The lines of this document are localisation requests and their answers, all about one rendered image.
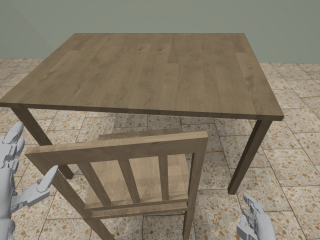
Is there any chair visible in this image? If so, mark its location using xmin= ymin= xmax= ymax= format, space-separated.
xmin=24 ymin=127 xmax=209 ymax=240

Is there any left robot forearm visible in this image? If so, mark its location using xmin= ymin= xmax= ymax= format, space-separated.
xmin=0 ymin=218 xmax=16 ymax=240

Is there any robot left hand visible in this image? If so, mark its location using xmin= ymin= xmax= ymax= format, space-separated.
xmin=0 ymin=121 xmax=59 ymax=219

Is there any table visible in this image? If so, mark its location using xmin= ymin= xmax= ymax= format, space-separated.
xmin=0 ymin=33 xmax=285 ymax=195

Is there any robot right hand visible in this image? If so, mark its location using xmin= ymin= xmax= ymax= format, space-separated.
xmin=237 ymin=193 xmax=277 ymax=240

